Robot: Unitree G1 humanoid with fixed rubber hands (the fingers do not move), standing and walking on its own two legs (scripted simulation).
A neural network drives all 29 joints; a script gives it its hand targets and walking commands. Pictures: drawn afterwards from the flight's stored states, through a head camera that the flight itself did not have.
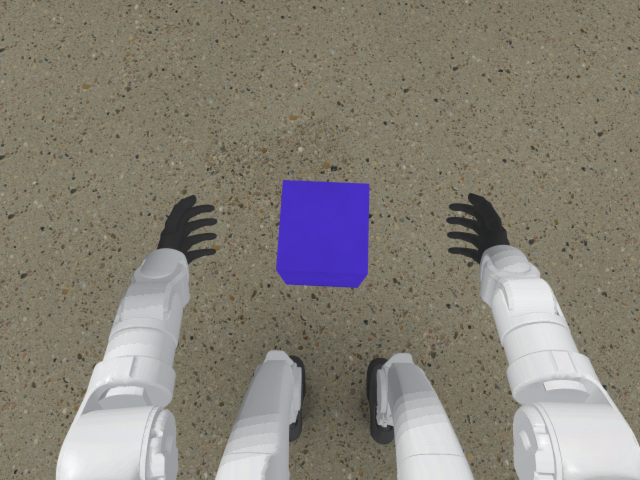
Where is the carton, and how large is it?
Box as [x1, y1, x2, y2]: [276, 180, 368, 287]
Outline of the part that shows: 283,180 276,270 286,284 357,287 367,274 368,184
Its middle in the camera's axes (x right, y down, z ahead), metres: +0.00 +0.01 +0.99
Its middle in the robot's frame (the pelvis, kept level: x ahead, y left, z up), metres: +0.50 +0.03 -0.56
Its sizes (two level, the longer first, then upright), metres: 0.210 0.200 0.250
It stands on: the floor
